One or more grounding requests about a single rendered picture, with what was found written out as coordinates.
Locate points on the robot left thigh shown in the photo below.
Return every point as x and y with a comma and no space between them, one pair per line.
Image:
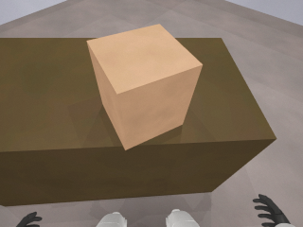
113,220

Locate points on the carton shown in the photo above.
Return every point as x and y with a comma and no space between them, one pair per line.
146,80

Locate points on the robot thigh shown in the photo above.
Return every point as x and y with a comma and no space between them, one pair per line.
180,219
113,220

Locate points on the pedestal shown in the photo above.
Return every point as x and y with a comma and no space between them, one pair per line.
58,144

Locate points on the robot left hand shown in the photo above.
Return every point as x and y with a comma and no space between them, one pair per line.
28,219

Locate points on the robot right thigh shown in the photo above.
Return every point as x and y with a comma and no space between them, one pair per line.
180,219

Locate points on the robot right hand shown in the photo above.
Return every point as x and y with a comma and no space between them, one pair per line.
276,215

